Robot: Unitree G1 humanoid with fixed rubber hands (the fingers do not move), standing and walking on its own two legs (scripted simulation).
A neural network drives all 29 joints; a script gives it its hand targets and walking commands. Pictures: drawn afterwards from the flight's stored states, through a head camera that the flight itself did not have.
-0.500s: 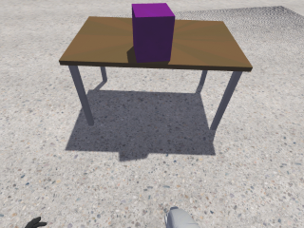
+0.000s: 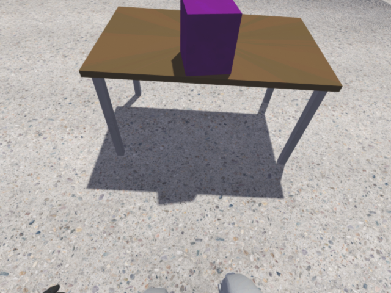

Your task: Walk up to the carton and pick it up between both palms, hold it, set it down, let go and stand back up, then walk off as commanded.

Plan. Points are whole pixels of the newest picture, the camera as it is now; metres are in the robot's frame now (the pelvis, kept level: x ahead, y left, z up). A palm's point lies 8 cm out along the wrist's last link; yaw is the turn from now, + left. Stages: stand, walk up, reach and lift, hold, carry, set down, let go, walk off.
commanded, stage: walk off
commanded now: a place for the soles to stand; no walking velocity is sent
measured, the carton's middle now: (206, 35) +1.07 -0.06 +0.01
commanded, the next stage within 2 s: stand in 0.68 s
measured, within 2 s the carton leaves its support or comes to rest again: neither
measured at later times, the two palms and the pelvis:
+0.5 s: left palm out of the picture +0.13 +0.29 -0.09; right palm out of the picture +0.12 -0.33 -0.09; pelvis +0.02 -0.02 +0.00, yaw -1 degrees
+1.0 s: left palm out of the picture +0.13 +0.27 -0.07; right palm out of the picture +0.09 -0.35 -0.09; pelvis +0.00 -0.03 +0.02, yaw -1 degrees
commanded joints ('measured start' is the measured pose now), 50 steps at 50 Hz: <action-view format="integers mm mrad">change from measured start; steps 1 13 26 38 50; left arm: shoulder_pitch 64 -66 -114 -149 -172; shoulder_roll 169 267 192 175 188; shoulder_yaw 27 30 -2 -21 -31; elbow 8 0 15 51 94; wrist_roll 6 45 13 15 15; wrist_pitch -28 -77 -61 -67 -53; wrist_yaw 17 12 7 -2 -5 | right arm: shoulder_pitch -68 -122 -193 -201 -210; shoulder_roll -203 -156 -192 -174 -180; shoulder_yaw -68 -43 -45 -25 -19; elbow -59 -36 -11 59 136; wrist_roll -90 -57 -62 -62 -70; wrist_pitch -46 -26 -41 -44 -39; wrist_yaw -23 -24 -20 -12 1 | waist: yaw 9 -2 17 14 16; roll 147 -114 -27 -50 -63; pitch -63 -67 -100 -150 -112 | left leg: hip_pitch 253 79 236 250 234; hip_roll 191 -15 60 68 81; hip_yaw -248 1 -61 -64 -85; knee -309 -45 -240 -324 -427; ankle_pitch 234 -166 144 210 56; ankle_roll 150 15 43 21 9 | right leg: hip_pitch -61 193 101 189 177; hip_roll -17 -309 -133 -144 -144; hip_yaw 20 355 165 111 118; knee -34 -536 -500 -522 -640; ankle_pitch -23 477 302 349 133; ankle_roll -14 -248 -107 -83 -65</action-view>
